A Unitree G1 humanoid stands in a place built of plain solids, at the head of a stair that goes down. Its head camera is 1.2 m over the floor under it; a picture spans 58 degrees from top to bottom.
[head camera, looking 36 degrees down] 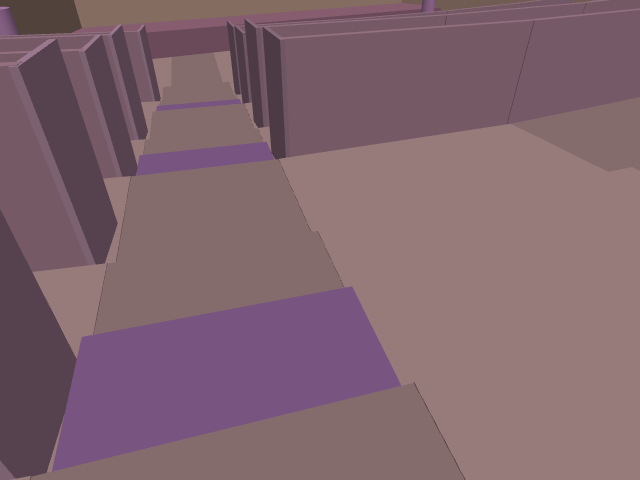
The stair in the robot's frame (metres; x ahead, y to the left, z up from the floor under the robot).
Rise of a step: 0.10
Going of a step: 0.60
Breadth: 1.12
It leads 15 degrees to the left of straight ahead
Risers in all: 3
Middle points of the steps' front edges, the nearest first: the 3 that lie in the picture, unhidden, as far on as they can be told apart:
0.72 0.24 0.00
1.30 0.40 -0.10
1.88 0.56 -0.21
